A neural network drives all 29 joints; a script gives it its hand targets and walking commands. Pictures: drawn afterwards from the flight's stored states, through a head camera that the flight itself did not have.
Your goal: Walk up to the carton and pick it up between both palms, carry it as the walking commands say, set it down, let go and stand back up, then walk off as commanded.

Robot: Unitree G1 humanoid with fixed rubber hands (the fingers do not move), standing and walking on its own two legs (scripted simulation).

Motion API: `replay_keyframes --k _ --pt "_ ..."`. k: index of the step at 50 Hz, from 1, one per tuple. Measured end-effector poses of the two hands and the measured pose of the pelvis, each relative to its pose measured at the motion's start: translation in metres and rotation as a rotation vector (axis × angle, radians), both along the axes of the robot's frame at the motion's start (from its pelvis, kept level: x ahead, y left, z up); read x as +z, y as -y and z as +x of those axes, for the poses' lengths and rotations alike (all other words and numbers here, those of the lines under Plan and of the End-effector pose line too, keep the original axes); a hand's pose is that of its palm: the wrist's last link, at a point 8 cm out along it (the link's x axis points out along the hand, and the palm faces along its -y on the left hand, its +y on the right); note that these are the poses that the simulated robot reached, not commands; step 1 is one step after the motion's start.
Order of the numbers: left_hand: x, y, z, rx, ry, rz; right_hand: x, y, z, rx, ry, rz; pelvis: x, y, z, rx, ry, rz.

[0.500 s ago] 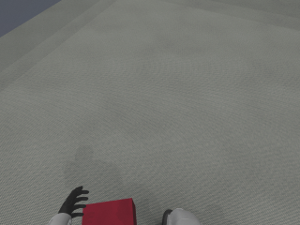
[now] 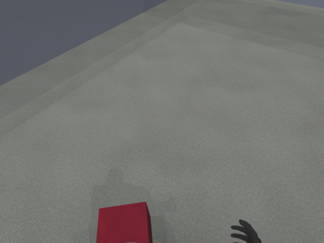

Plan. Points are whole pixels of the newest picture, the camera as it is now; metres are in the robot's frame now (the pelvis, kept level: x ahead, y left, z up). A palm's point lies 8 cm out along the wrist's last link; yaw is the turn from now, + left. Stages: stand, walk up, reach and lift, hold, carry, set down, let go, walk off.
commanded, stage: walk off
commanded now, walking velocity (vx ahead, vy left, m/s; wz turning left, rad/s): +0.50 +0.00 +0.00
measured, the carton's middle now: (127, 240) +0.21 +0.25 -0.66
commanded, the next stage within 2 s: none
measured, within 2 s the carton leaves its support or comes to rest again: rests again in 1.88 s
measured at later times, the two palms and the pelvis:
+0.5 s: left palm (102, 182) +0.29 +0.26 -0.14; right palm out of the picture -0.03 -0.15 -0.13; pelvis +0.11 +0.04 -0.02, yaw -1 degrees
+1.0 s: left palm (105, 226) +0.16 +0.20 -0.12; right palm (253, 154) +0.45 -0.24 -0.13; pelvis +0.29 -0.02 +0.00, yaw +0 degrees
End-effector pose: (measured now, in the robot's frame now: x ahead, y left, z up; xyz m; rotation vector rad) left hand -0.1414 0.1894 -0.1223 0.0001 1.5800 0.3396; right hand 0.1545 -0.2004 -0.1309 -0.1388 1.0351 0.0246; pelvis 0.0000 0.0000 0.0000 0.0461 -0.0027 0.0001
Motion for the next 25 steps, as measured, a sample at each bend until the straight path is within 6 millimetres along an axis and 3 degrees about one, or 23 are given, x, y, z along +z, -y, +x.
replay_keyframes --k 6,9,14,18,21,25 --pt "-0.019 -0.040 0.033 -0.030 0.032 -0.012 0.003 -0.021 -0.009 -0.036 0.007 -0.039 -0.005 -0.024 0.008 0.000 -0.003 -0.024" --pt "-0.036 -0.069 0.063 -0.074 0.061 -0.015 -0.008 -0.023 -0.037 -0.100 -0.030 -0.084 -0.016 -0.040 0.014 -0.005 0.003 -0.051" --pt "-0.032 -0.104 0.183 -0.191 0.282 0.002 -0.011 -0.016 -0.131 -0.227 -0.278 -0.136 -0.010 -0.053 0.035 -0.013 0.006 -0.056" --pt "-0.023 -0.113 0.277 -0.278 0.416 0.013 -0.004 -0.025 -0.182 -0.295 -0.431 -0.138 -0.009 -0.055 0.060 -0.020 0.000 -0.059" --pt "-0.019 -0.103 0.342 -0.330 0.489 -0.001 0.000 -0.037 -0.198 -0.331 -0.514 -0.118 -0.011 -0.053 0.081 -0.023 -0.005 -0.059" --pt "-0.016 -0.070 0.427 -0.402 0.576 -0.040 0.000 -0.048 -0.189 -0.361 -0.578 -0.086 -0.016 -0.045 0.115 -0.026 -0.013 -0.058"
